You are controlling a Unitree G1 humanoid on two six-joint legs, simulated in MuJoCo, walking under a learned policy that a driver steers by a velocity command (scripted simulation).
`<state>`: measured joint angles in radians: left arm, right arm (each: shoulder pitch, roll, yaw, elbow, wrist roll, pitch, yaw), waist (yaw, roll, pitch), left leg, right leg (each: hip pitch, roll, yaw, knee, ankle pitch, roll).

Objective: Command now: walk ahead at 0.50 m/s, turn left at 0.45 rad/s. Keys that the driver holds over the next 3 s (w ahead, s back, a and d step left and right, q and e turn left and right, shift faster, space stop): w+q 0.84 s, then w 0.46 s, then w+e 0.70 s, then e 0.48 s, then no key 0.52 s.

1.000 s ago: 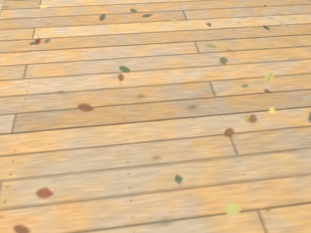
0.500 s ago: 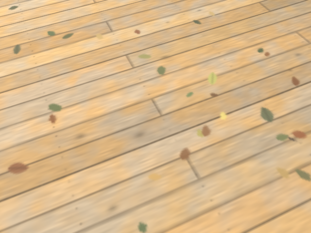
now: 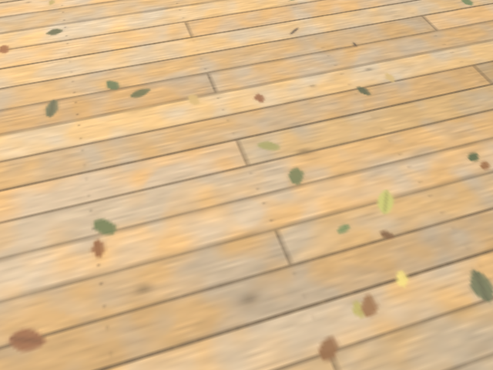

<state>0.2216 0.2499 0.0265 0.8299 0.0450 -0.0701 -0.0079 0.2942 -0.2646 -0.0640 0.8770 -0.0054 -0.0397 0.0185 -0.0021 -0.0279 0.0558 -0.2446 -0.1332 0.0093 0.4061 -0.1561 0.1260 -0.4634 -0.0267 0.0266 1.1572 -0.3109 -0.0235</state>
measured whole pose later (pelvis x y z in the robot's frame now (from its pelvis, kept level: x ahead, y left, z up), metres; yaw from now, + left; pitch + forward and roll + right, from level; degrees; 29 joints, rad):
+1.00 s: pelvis +0.49 +0.11 -0.01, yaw +34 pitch +1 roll +0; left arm 0.33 0.26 0.03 0.82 0.02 -0.05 -0.01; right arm 0.15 -0.27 -0.04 0.73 -0.02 -0.02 0.02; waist 0.04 -0.01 0.06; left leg -0.36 -0.08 0.06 0.54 -0.20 0.11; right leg -0.35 -0.09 -0.05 1.20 -0.37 0.00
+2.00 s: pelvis +0.97 +0.39 -0.01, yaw +16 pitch +2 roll -1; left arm 0.43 0.30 0.08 0.87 0.00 -0.04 0.00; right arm 0.04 -0.26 0.00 0.69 -0.04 -0.08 0.00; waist 0.09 0.00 0.03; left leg -0.44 -0.01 -0.01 0.53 -0.10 0.01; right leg -0.10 0.13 0.20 0.66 -0.48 -0.08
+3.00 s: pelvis +1.13 +0.44 +0.00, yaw -7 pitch -1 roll +0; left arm 0.21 0.23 0.03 0.83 0.02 0.03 -0.01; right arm 0.27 -0.21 -0.01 0.83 -0.02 0.01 -0.03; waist 0.02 -0.04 0.02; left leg -0.17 -0.03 0.02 0.45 -0.26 0.03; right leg -0.29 0.07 0.05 0.43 -0.15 -0.04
